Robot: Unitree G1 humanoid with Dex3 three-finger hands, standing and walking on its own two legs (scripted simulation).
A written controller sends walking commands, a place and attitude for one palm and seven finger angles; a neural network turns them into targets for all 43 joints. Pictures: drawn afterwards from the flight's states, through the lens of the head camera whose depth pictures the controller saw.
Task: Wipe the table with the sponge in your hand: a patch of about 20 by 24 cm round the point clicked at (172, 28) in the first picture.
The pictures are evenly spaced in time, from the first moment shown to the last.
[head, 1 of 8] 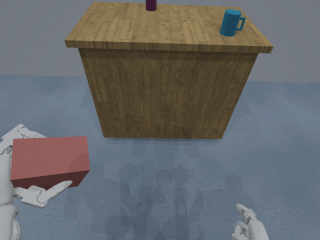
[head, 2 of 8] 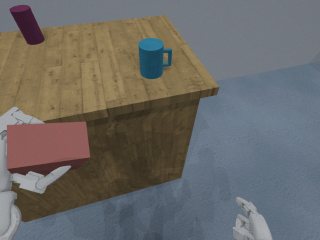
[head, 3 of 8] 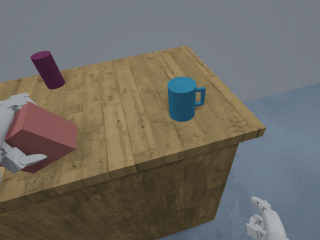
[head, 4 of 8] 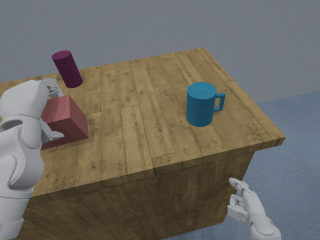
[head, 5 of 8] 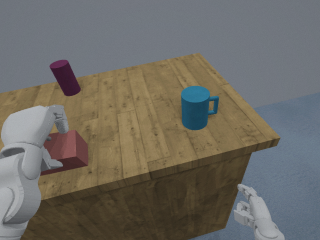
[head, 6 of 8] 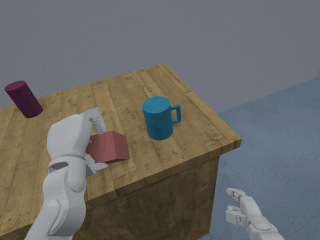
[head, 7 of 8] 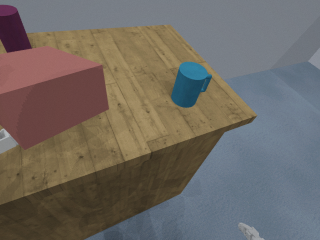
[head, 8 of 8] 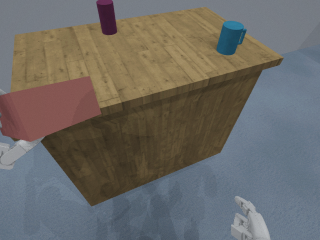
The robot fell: no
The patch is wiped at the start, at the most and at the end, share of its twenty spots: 0.00 0.95 0.95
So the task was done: yes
